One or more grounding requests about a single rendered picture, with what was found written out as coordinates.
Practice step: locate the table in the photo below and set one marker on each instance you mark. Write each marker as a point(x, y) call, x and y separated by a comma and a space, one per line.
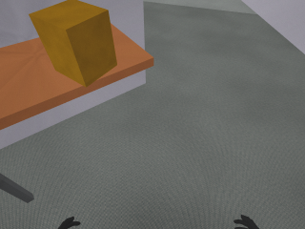
point(30, 85)

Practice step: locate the robot left hand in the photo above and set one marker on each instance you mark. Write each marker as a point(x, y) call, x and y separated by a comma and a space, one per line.
point(69, 223)

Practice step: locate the carton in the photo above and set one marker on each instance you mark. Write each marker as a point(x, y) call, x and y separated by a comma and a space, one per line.
point(77, 37)

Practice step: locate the robot right hand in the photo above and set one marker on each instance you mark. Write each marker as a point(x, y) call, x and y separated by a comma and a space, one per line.
point(246, 221)

